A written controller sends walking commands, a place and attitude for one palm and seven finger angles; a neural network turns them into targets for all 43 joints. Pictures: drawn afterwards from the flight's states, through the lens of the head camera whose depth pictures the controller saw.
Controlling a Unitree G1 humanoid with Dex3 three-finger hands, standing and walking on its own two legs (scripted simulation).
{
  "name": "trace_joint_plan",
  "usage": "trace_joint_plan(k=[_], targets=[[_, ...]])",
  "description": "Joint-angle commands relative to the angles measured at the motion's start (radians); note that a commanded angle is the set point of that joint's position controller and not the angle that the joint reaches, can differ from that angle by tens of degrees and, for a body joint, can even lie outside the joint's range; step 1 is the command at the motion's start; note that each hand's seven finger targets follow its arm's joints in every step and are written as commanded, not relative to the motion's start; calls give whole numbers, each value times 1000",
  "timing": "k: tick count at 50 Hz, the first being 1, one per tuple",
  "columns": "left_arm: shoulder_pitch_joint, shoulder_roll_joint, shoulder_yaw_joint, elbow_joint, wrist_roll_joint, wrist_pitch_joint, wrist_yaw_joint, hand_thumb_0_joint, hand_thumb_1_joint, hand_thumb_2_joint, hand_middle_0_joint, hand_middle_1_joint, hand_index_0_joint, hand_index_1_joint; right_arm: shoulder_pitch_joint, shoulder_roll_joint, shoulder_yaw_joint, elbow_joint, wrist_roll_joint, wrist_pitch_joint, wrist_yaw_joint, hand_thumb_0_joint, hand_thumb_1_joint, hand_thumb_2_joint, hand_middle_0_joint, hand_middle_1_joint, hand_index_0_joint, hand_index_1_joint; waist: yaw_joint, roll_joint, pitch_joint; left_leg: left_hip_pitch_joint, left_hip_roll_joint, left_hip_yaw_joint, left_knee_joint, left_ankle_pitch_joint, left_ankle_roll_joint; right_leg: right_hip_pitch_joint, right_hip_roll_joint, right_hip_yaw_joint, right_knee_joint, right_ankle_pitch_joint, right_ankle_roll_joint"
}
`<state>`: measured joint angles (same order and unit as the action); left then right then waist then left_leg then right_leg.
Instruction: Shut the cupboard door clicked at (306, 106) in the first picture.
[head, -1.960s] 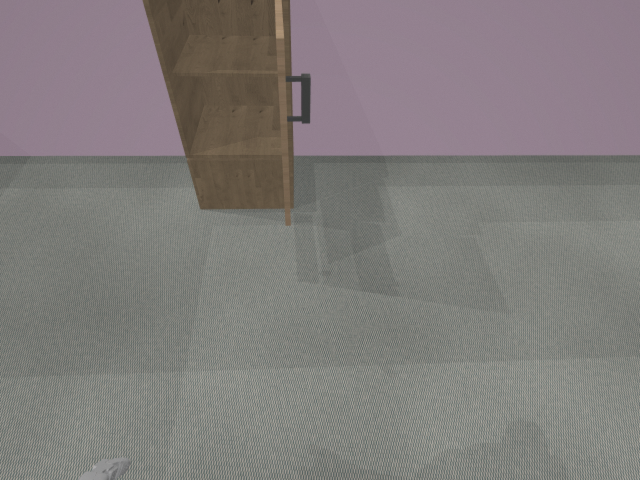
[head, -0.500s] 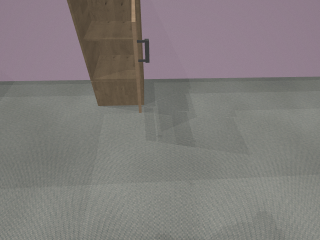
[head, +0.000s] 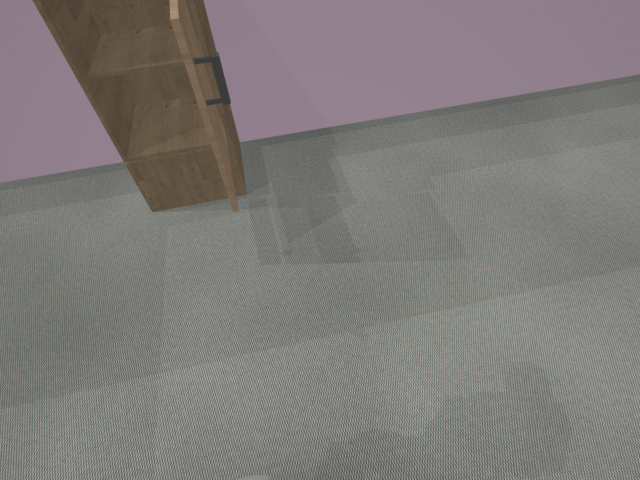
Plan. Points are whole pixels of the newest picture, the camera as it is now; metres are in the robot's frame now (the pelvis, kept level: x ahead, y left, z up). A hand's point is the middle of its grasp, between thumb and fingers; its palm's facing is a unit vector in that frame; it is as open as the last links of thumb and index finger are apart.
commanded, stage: walk around to get in front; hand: left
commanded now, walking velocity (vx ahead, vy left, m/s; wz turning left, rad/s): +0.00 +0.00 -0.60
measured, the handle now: (212, 81) +0.98 +0.36 -0.02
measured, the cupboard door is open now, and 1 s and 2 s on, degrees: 92 92 92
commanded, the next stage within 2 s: none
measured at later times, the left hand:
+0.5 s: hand out of the picture +0.08 +0.22 -0.14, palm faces -0.17 -0.96 -0.23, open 7.4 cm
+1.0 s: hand (305, 395) +0.27 +0.06 -0.17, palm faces -0.62 -0.78 -0.11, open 7.4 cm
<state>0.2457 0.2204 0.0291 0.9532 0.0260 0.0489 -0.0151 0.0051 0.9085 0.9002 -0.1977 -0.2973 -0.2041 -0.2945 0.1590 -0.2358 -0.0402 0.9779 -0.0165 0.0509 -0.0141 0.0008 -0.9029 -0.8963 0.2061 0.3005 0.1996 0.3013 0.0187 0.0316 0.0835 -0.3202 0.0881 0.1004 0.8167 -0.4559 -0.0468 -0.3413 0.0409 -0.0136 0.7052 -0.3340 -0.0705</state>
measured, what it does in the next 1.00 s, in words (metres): steps on the spot, turning right: left foot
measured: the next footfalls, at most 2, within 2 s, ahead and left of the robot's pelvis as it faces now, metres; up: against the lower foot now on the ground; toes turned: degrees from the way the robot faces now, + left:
left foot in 0.52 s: +0.03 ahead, +0.14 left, +0.00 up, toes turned -17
right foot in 1.06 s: +0.18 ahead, -0.21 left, +0.00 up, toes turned -44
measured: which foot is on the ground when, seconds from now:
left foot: up 0.00-0.50, down 0.52-1.00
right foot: down 0.00-0.52, up 0.54-1.00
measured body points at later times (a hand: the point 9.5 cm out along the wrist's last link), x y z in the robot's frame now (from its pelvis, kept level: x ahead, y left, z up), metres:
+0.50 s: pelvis -0.01 +0.03 +0.02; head +0.01 +0.04 +0.47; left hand +0.09 +0.27 -0.13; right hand +0.04 -0.25 -0.10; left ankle -0.01 +0.16 -0.71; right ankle +0.02 -0.07 -0.72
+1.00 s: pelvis +0.09 -0.02 +0.00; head +0.14 -0.04 +0.45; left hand +0.30 +0.10 -0.15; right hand -0.14 -0.12 -0.12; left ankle -0.01 +0.15 -0.72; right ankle +0.12 -0.18 -0.68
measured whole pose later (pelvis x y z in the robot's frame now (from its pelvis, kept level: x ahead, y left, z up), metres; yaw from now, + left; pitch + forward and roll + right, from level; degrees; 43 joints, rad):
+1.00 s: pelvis +0.09 -0.02 +0.00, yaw -34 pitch +1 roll -1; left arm 0.13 0.20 0.06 0.94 0.03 0.06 -0.07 0.01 0.91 0.90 -0.19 -0.30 -0.20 -0.29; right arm 0.55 -0.13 0.00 1.07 -0.04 -0.06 -0.03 0.00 -0.91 -0.90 0.20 0.30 0.20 0.30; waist -0.07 -0.03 0.08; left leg 0.12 0.09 0.30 0.33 -0.46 -0.05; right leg -0.62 -0.05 -0.12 0.84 -0.22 -0.01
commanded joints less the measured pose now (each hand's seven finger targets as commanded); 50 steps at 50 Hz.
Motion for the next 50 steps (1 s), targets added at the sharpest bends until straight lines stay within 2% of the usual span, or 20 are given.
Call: trace_joint_plan(k=[1, 2, 5, 9, 15, 20, 22, 24, 25, 26, 27, 28, 29, 31, 33, 38, 41, 47, 49, 50], targets=[[33, 230, 70, -82, -8, -29, 35, 0, 900, 900, -200, -300, -200, -300, -69, -131, -45, -108, 8, -17, -6, 0, -900, -900, 200, 300, 200, 300, 19, -213, -36, -239, -21, -149, 354, 19, 10, 91, -298, 501, -451, 221, -62], [6, 216, 66, -94, -12, -32, 35, 0, 900, 900, -200, -300, -200, -300, -47, -130, -45, -95, 6, -20, -2, 0, -900, -900, 200, 300, 200, 300, 4, -148, -54, -227, -8, -143, 351, 76, 4, 101, -267, 446, -425, 253, -51], [33, 188, 65, -95, -14, -43, 33, 0, 900, 900, -200, -300, -200, -300, -23, -103, -44, -84, 1, -18, -4, 0, -900, -900, 200, 300, 200, 300, 2, -116, -135, -216, -24, -132, 309, 131, -16, 189, -220, 388, -400, 311, -52], [78, 183, 73, -82, -13, -43, 34, 0, 900, 900, -200, -300, -200, -300, -37, -95, -41, -95, 0, -16, -13, 0, -900, -900, 200, 300, 200, 300, 19, -112, -166, -252, -34, -144, 272, 124, -29, 269, -212, 422, -392, 355, -46], [78, 186, 80, -81, -6, -35, 34, 0, 900, 900, -200, -300, -200, -300, -57, -94, -36, -123, 2, -22, -19, 0, -900, -900, 200, 300, 200, 300, 28, -147, -174, -217, -46, -149, 153, 73, -27, 270, -210, 488, -391, 355, -95], [56, 202, 82, -92, 1, -32, 22, 0, 900, 900, -200, -300, -200, -300, -52, -104, -34, -144, 2, -35, -8, 0, -900, -900, 200, 300, 200, 300, 37, -167, -138, -93, -74, -133, -44, 22, -2, 137, -176, 573, -484, -76, -109], [11, 215, 85, -111, 4, -30, 19, 0, 900, 900, -200, -300, -200, -300, 4, -99, -36, -142, 9, -45, -4, 0, -900, -900, 200, 300, 200, 300, 11, -189, -128, 45, -95, -124, -172, -8, 21, 22, -160, 587, -502, -170, -99], [-66, 213, 87, -133, -2, -28, 15, 0, 900, 900, -200, -300, -200, -300, 165, -106, -44, -97, 13, -59, -8, 0, -900, -900, 200, 300, 200, 300, -71, -184, -152, 343, -111, -106, -399, 106, 49, -170, -86, 510, -449, -235, -31], [-81, 171, 78, -149, -5, -29, 9, 0, 900, 900, -200, -300, -200, -300, 252, -153, -53, -73, 12, -67, -22, 0, -900, -900, 200, 300, 200, 300, -118, -49, -177, 529, -25, -155, -504, 63, 70, -314, -5, 406, -310, -268, 20], [-62, 97, 69, -163, -18, -31, -4, 0, 900, 900, -200, -300, -200, -300, 260, -245, -69, -77, -2, -71, -29, 0, -900, -900, 200, 300, 200, 300, -118, 270, -146, 578, 248, -484, -668, -202, 117, -502, 122, 218, -1, -264, 67], [-109, 130, 79, -189, -11, -40, -7, 0, 900, 900, -200, -300, -200, -300, 178, -270, -67, -116, 9, -71, -28, 0, -900, -900, 200, 300, 200, 300, -94, 258, -43, 370, 414, -602, -712, -293, 166, -513, 18, 126, 170, -186, 89], [-104, 152, 96, -193, 1, -42, -22, 0, 900, 900, -200, -300, -200, -300, 113, -239, -50, -147, -2, -79, -26, 0, -900, -900, 200, 300, 200, 300, -49, 133, 16, 225, 390, -566, -732, -256, 207, -452, -17, 119, 291, -118, 103], [-60, 152, 104, -152, 15, -34, -29, 0, 900, 900, -200, -300, -200, -300, 68, -177, -33, -147, -6, -85, -19, 0, -900, -900, 200, 300, 200, 300, -7, 90, 21, 166, 295, -449, -716, -215, 152, -413, -16, 116, 364, -19, 103], [-17, 114, 96, -117, 17, -22, -43, 0, 900, 900, -200, -300, -200, -300, 72, -141, -18, -138, -6, -99, -20, 0, -900, -900, 200, 300, 200, 300, 11, 77, 57, 110, 197, -268, -704, -100, 92, -394, -24, 76, 488, 94, 106], [1, 81, 87, -103, 15, -17, -45, 0, 900, 900, -200, -300, -200, -300, 132, -112, -7, -114, -2, -112, -23, 0, -900, -900, 200, 300, 200, 300, 12, 110, 63, 126, 153, -176, -681, 27, 58, -420, -26, 63, 568, 164, 109], [-78, 53, 70, -116, 13, -18, -43, 0, 900, 900, -200, -300, -200, -300, 305, -74, 3, -46, 3, -133, -30, 0, -900, -900, 200, 300, 200, 300, -33, 83, 74, 289, 188, -97, -624, 365, 68, -544, -87, 34, 570, 213, 118], [-147, 37, 57, -129, 6, -21, -48, 0, 900, 900, -200, -300, -200, -300, 367, -77, 4, -9, -1, -138, -31, 0, -900, -900, 200, 300, 200, 300, -52, 93, 94, 369, 224, -57, -606, 504, 120, -583, -117, -9, 483, 185, 114], [-309, 1, 31, -151, 1, -41, -53, 0, 900, 900, -200, -300, -200, -300, 465, -71, -2, 63, -20, -134, -30, 0, -900, -900, 200, 300, 200, 300, -108, 119, 112, 459, 243, 45, -563, 716, 160, -465, -103, -125, 130, 102, 64], [-254, 1, 30, -132, -1, -54, -47, 0, 900, 900, -200, -300, -200, -300, 447, -87, -7, 74, -17, -130, -28, 0, -900, -900, 200, 300, 200, 300, -73, 139, 63, 443, 246, 124, -457, 1023, 150, -283, -47, -172, 6, 59, 22], [-175, 14, 37, -105, -1, -63, -41, 0, 900, 900, -200, -300, -200, -300, 435, -107, -14, 76, -14, -131, -26, 0, -900, -900, 200, 300, 200, 300, -37, 137, -3, 447, 248, 142, -363, 1174, 139, -167, -16, -185, -31, 42, 0]])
